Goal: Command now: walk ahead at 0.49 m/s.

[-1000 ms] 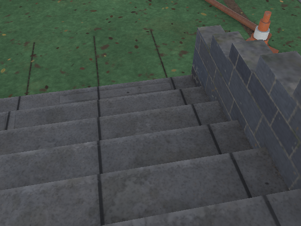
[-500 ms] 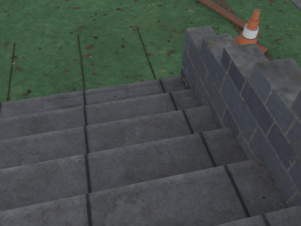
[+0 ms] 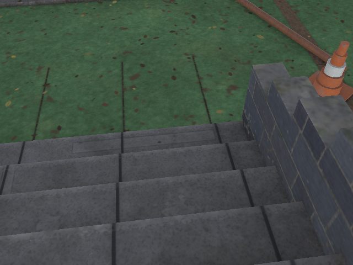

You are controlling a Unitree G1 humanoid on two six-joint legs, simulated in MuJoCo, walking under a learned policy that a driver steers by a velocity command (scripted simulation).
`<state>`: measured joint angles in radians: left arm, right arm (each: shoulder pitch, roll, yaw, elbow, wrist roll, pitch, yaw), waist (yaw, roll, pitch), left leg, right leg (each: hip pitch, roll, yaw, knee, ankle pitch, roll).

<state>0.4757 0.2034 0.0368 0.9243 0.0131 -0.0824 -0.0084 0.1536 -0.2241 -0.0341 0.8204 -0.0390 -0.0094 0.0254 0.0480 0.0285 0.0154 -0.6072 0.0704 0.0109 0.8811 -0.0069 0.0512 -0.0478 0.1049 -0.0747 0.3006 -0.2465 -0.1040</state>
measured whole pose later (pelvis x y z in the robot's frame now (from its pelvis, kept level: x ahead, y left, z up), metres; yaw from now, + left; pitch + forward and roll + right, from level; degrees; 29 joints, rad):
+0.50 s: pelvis +0.27 +0.10 -0.16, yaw +0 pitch +0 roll -1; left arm 0.41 0.24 0.03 0.99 -0.02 -0.02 0.07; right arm 0.17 -0.15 -0.01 0.90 -0.02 -0.05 0.02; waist 0.05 -0.04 0.09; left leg -0.42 0.01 0.09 0.56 -0.13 0.06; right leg -0.53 0.04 0.07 1.84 -0.74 -0.01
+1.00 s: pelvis +0.33 +0.09 -0.15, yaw +0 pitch -1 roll +0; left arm 0.26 0.16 -0.01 1.03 0.00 0.01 0.01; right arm 0.33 -0.17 0.02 0.99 -0.02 0.03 0.01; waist -0.02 0.02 -0.01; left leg -0.22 0.01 0.09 0.41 -0.17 0.03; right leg -0.22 0.03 -0.03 0.41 -0.17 -0.04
